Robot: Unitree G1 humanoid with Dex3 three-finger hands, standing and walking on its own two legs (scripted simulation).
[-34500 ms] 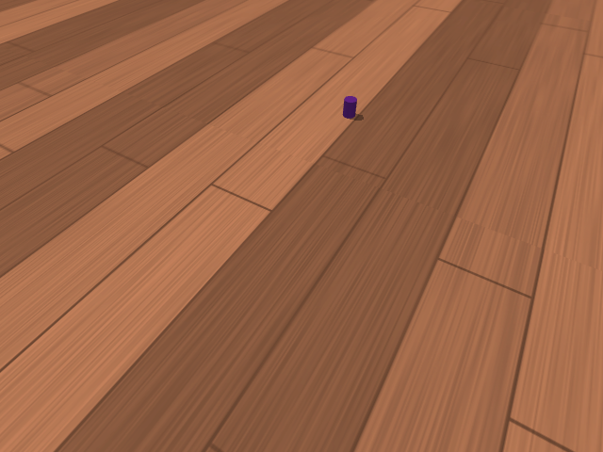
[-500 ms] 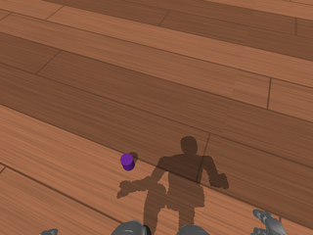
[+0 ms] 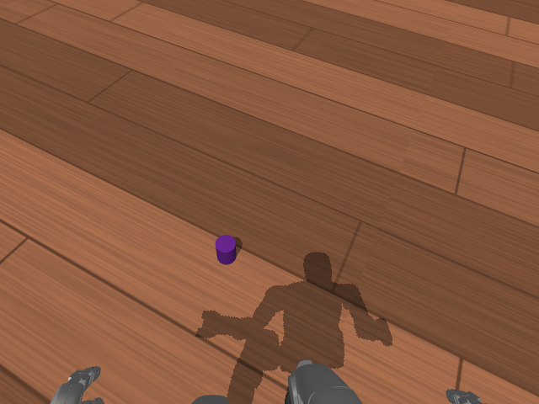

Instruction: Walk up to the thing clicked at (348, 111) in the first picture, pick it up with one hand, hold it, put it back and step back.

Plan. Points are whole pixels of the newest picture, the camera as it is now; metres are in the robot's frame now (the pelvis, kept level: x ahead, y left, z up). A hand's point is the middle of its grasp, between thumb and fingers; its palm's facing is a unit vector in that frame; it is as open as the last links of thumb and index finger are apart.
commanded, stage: step back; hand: left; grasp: from above
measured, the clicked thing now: (226, 250) +0.70 +0.12 -0.71
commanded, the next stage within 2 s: none
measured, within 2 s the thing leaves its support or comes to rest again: neither
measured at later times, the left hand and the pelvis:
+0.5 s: hand out of the picture -0.09 +0.22 -0.13, palm faces -0.05 -0.91 -0.42, open 7.4 cm; pelvis -0.17 -0.04 +0.01, yaw -4 degrees
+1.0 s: hand out of the picture -0.24 +0.20 -0.16, palm faces -0.06 -0.93 -0.37, open 7.4 cm; pelvis -0.34 -0.06 +0.00, yaw -4 degrees
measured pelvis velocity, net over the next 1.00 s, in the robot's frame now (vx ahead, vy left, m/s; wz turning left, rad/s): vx -0.34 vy -0.06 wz -0.07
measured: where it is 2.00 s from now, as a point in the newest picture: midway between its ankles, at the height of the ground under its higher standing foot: outside the picture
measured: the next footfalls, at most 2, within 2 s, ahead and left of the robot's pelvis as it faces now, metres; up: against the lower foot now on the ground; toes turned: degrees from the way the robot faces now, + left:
right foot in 0.30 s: -0.12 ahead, -0.16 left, +0.00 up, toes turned -3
left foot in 0.68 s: -0.22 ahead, +0.07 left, +0.00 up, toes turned -2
